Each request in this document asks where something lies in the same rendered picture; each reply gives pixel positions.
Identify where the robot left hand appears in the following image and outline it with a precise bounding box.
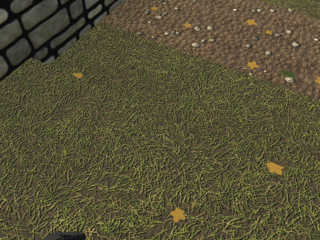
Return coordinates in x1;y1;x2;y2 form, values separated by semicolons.
43;230;86;240

